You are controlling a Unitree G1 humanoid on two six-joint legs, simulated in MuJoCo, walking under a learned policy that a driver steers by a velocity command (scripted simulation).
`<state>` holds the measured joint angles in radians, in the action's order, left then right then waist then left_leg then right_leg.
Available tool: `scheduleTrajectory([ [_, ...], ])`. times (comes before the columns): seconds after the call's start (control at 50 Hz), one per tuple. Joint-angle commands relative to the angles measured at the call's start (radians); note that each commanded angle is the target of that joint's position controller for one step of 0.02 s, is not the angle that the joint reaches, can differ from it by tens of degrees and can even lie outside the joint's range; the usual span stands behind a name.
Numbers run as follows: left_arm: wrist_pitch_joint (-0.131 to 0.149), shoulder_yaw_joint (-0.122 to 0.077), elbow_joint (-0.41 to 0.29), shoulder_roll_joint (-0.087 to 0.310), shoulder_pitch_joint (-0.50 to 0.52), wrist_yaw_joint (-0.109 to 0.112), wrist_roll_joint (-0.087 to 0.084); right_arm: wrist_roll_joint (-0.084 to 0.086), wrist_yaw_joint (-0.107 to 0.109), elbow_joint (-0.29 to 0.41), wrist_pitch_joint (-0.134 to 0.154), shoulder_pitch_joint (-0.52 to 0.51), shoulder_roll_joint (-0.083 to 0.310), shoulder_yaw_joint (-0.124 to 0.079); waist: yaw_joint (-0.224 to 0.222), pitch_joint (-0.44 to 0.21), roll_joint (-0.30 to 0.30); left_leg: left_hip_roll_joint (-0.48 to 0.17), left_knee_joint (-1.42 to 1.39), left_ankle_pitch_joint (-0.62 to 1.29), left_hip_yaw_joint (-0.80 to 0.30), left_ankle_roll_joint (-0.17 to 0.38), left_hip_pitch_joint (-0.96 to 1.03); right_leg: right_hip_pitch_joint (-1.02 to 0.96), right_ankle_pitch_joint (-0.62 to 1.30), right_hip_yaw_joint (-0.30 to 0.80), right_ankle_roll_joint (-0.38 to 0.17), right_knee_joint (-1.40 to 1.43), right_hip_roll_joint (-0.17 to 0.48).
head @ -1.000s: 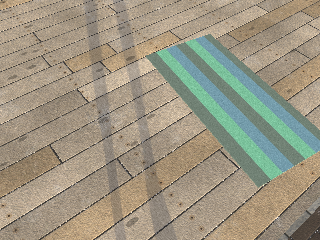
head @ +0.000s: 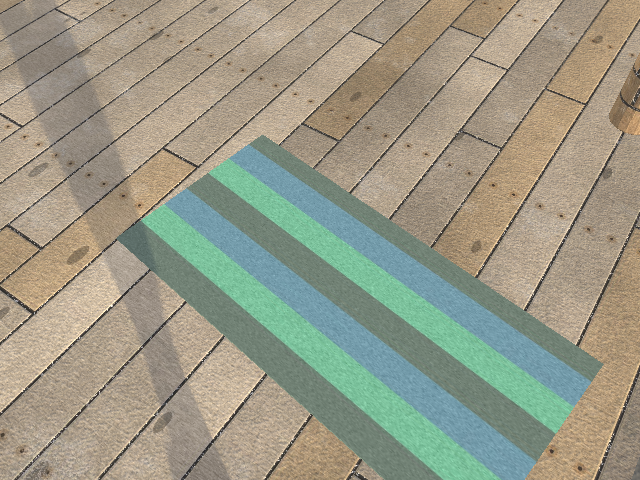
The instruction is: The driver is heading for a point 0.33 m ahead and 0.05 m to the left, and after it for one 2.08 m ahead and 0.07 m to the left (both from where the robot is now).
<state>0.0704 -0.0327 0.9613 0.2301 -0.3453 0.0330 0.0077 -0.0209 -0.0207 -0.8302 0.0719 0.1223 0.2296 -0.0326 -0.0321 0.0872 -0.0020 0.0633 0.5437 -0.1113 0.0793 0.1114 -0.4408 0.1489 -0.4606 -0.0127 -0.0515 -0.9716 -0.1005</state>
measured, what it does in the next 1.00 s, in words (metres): walks ahead: right foot, then left foot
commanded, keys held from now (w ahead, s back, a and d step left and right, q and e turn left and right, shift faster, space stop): q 0.26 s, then w+q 0.22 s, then w+e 0.52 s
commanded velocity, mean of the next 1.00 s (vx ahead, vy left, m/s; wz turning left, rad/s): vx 0.31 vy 0.00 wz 0.17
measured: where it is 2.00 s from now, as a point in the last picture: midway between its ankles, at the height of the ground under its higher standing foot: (340, 329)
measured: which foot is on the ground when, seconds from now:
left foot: down 0.00-0.52, up 0.54-0.90, down 0.92-1.00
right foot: up 0.00-0.50, down 0.52-0.94, up 0.96-1.00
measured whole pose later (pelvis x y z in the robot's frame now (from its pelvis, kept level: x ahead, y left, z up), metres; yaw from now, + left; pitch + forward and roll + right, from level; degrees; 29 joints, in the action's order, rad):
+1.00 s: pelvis +0.27 +0.04 +0.01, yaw +9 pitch +2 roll +0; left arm 0.04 -0.06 0.93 0.25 -0.48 0.00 0.00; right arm -0.04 0.01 -0.70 0.06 0.08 0.24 -0.02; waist -0.09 0.02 -0.01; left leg 0.03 0.53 -0.20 0.04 0.04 -0.35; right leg 0.22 -0.45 0.12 -0.07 -0.90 -0.05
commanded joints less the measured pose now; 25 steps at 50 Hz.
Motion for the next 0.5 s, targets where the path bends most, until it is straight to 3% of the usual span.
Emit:
scheduleTrajectory([
  [0.02, 0.001, -0.026, -0.083, 0.132, -0.034, -0.004, 0.016, 0.039, 0.003, 0.02, -0.016, 0.158, 0.172, -0.056, 0.056, -0.279, 0.03, -0.387, -0.138, 0.822, -0.473, 0.28, 0.522, 0.408, 0.018, 0.085, 0.038, -0.447, 0.066],
  [0.04, -0.004, -0.025, -0.096, 0.125, 0.007, -0.008, 0.023, 0.031, 0.008, 0.024, -0.028, 0.117, 0.124, -0.043, 0.033, -0.178, -0.025, -0.333, -0.192, 0.689, -0.415, 0.238, 0.391, 0.411, 0.043, 0.079, 0.044, -0.38, 0.099],
  [0.06, -0.021, -0.027, -0.111, 0.122, 0.03, -0.012, 0.032, 0.031, 0.015, 0.02, -0.035, 0.116, 0.115, -0.039, 0.02, -0.132, -0.022, -0.291, -0.227, 0.613, -0.376, 0.209, 0.297, 0.387, 0.052, 0.077, 0.053, -0.318, 0.118],
  [0.1, -0.062, -0.021, -0.118, 0.09, 0.001, -0.012, 0.034, 0.019, 0.015, 0.01, -0.041, 0.136, 0.135, -0.043, -0.005, -0.137, 0.016, -0.245, -0.247, 0.572, -0.337, 0.181, 0.194, 0.313, 0.07, 0.059, 0.072, -0.241, 0.113],
  [0.14, -0.078, -0.019, -0.129, 0.082, 0.004, -0.01, 0.03, 0.011, 0.014, 0.02, -0.043, 0.132, 0.172, -0.056, -0.01, -0.162, 0.032, -0.218, -0.253, 0.494, -0.327, 0.168, 0.156, 0.303, 0.097, 0.05, 0.084, -0.192, 0.109],
  [0.26, -0.104, -0.028, -0.188, 0.11, 0.155, -0.001, 0.026, 0.01, 0.023, 0.047, -0.076, 0.165, 0.194, -0.072, 0.046, -0.144, 0.096, -0.179, -0.296, -0.027, -0.447, 0.102, 0.188, 0.407, 0.162, 0.075, 0.111, -0.032, 0.119],
  [0.32, -0.094, -0.027, -0.214, 0.117, 0.205, -0.009, 0.028, 0.008, 0.024, 0.055, -0.086, 0.186, 0.197, -0.079, 0.071, -0.137, 0.127, -0.179, -0.347, -0.36, -0.55, 0.112, 0.229, 0.43, 0.147, 0.083, 0.118, 0.063, 0.117],
  [0.42, -0.053, -0.016, -0.241, 0.113, 0.231, -0.017, 0.016, -0.006, 0.016, 0.063, -0.086, 0.203, 0.211, -0.092, 0.083, -0.119, 0.13, -0.17, -0.327, -0.455, -0.629, 0.126, 0.234, 0.329, 0.04, 0.08, 0.085, 0.247, 0.067],
  [0.46, -0.035, -0.013, -0.238, 0.112, 0.174, -0.013, 0.002, -0.009, 0.006, 0.079, -0.087, 0.16, 0.21, -0.094, 0.042, -0.11, 0.133, -0.145, -0.31, -0.475, -0.645, 0.112, 0.141, 0.174, 0.003, 0.077, 0.051, 0.38, 0.036],
  [0.48, -0.027, -0.012, -0.22, 0.106, 0.101, -0.007, -0.005, -0.005, 0.004, 0.093, -0.091, 0.114, 0.204, -0.095, -0.011, -0.096, 0.118, -0.108, -0.286, -0.492, -0.629, 0.082, 0.05, 0.034, 0.059, 0.07, 0.03, 0.521, 0.03],
  [0.5, -0.02, -0.016, -0.192, 0.118, 0.018, 0.004, -0.002, 0.0, 0.01, 0.101, -0.09, 0.092, 0.175, -0.088, -0.054, -0.084, 0.083, -0.06, -0.232, -0.526, -0.568, 0.033, -0.045, -0.104, 0.136, 0.061, 0.007, 0.657, 0.059],
])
